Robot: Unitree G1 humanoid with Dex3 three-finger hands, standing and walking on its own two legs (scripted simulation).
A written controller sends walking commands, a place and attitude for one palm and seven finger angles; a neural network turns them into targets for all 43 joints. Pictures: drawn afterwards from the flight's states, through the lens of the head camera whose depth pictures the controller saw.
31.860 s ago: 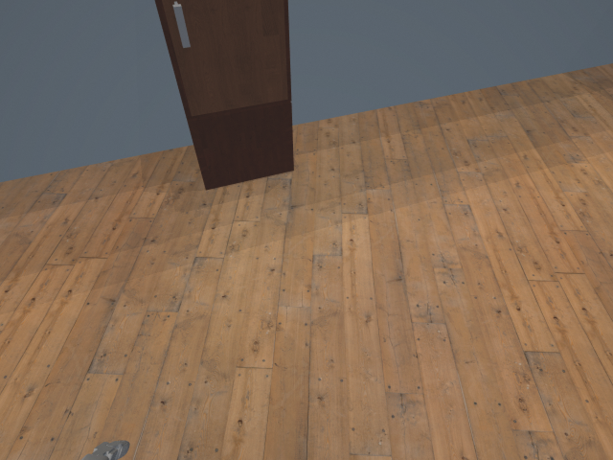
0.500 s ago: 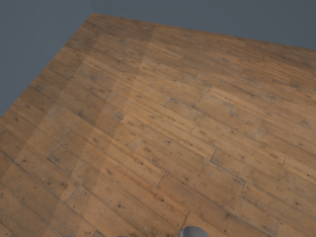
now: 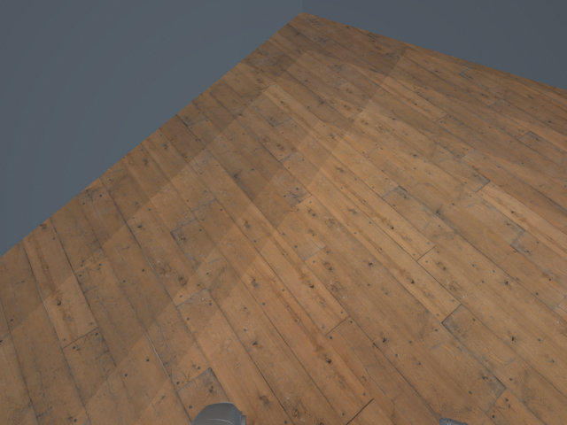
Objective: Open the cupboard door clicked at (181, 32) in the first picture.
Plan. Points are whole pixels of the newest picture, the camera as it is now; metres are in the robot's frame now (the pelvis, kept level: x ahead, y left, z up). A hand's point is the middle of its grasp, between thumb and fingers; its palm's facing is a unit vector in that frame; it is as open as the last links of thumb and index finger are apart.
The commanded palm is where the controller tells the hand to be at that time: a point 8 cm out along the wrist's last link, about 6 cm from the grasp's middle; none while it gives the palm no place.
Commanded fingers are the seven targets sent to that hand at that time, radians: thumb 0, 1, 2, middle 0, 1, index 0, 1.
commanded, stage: turn to face it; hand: left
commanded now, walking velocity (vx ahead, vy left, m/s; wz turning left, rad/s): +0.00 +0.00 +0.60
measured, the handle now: out of the picture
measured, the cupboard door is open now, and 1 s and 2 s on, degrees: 39 39 39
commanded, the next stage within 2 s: none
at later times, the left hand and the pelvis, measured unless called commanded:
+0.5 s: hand out of the picture +0.07 +0.24 -0.15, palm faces +0.25 -0.93 -0.28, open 7.4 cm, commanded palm none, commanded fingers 0.00 0.90 0.90 -0.20 -0.30 -0.20 -0.30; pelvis +0.00 +0.00 +0.00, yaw +15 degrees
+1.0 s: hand out of the picture -0.09 +0.17 -0.18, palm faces +0.59 -0.77 -0.25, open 7.4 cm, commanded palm none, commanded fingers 0.00 0.90 0.90 -0.20 -0.30 -0.20 -0.30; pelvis +0.00 -0.02 -0.01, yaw +36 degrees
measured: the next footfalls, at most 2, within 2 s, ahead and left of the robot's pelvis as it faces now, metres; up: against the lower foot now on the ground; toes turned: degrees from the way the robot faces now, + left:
left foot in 0.08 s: +0.04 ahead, +0.12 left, +0.00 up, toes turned +9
right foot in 0.56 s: +0.06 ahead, -0.12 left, +0.00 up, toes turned +16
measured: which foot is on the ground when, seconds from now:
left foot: up 0.00-0.06, down 0.08-0.56, up 0.58-0.98, down 1.00-1.00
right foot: down 0.00-0.08, up 0.10-0.54, down 0.56-1.00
